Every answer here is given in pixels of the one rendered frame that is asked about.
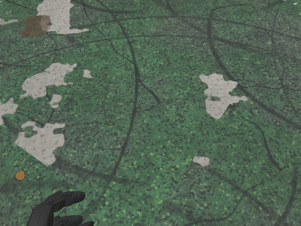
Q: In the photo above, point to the left robot hand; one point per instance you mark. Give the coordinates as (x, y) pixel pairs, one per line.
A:
(43, 213)

